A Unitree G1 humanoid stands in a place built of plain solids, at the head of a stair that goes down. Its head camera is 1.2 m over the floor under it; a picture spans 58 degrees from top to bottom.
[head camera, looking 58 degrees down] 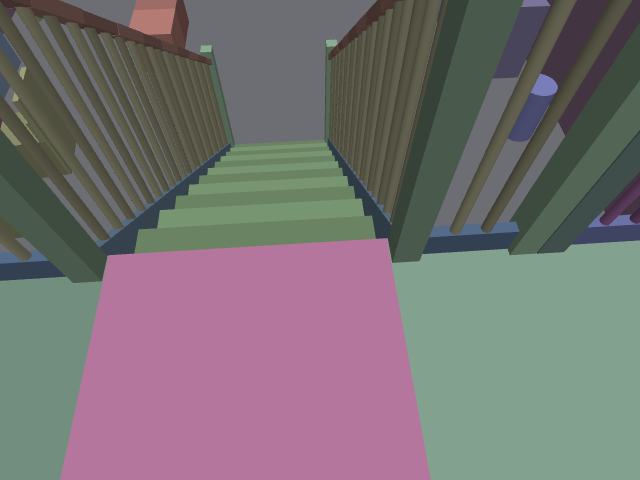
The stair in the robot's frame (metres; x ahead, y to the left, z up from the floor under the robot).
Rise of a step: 0.18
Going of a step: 0.22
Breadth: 0.90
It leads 4 degrees to the left of straight ahead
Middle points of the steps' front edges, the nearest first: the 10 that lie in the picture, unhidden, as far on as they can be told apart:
0.72 0.23 0.00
0.94 0.24 -0.17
1.16 0.26 -0.35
1.37 0.27 -0.53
1.59 0.29 -0.70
1.81 0.31 -0.88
2.02 0.32 -1.05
2.24 0.34 -1.23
2.46 0.35 -1.41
2.67 0.37 -1.58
